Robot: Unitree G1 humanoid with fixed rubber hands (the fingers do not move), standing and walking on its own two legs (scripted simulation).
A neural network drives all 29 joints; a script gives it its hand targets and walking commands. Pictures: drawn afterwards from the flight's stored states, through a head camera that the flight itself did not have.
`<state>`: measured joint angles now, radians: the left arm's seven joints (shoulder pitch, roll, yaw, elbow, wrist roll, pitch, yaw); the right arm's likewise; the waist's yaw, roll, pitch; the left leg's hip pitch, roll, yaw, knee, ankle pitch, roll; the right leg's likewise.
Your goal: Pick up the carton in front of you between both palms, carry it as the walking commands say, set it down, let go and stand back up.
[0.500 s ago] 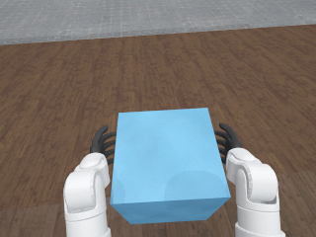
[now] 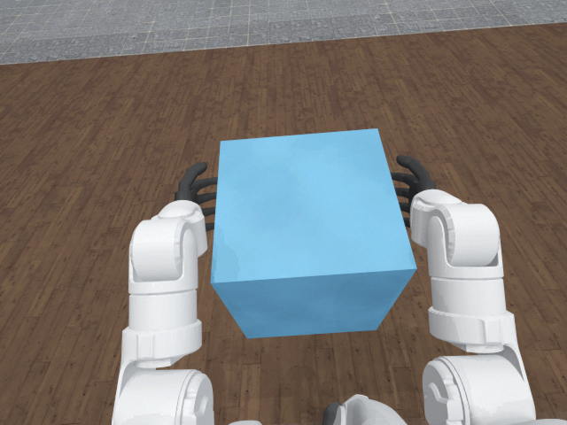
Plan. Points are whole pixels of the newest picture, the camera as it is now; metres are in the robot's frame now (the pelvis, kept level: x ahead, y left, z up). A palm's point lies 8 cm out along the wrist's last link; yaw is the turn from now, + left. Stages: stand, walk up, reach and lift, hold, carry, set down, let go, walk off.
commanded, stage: carry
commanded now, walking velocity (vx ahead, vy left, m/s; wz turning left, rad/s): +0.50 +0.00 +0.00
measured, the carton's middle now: (305, 244) +0.35 +0.00 +0.02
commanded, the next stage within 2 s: none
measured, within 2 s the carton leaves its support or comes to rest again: neither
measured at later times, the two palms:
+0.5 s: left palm (231, 69) +0.72 +0.14 +0.08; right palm (385, 68) +0.69 -0.16 +0.08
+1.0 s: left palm (234, 23) +1.02 +0.18 +0.02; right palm (346, 11) +1.05 -0.12 +0.03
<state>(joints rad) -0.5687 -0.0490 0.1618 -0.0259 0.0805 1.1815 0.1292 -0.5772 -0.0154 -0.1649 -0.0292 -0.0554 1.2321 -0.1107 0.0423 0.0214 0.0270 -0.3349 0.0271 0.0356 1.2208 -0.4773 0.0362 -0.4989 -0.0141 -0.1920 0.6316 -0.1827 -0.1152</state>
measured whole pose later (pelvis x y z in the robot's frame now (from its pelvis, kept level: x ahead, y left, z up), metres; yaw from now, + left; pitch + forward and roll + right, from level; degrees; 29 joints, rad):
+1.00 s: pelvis +0.68 +0.00 -0.07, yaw +1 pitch +5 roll +2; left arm -0.62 -0.03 0.21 0.07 0.07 1.20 0.13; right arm -0.64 0.02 -0.21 0.11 -0.08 1.20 -0.12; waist 0.07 -0.05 0.02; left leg -0.57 -0.02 -0.03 1.23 -0.46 0.05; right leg -0.39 0.07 -0.13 0.60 -0.15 -0.17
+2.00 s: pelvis +1.29 +0.00 -0.16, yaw +1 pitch +5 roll +2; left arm -0.59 -0.01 0.19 0.11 0.04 1.18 0.13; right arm -0.60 0.02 -0.18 0.13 -0.07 1.20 -0.12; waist 0.07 -0.03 0.00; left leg -0.68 0.02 -0.02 1.08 -0.36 0.04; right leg -0.37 0.05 -0.10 0.60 -0.17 -0.15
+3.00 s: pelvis +1.86 +0.01 -0.25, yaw +1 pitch +4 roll +3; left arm -0.57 -0.01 0.19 0.15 0.06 1.18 0.13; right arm -0.61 0.01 -0.15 0.20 -0.06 1.19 -0.12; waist 0.05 -0.03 -0.02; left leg -0.64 0.01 -0.02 1.16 -0.42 0.03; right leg -0.40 0.06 -0.10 0.64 -0.16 -0.16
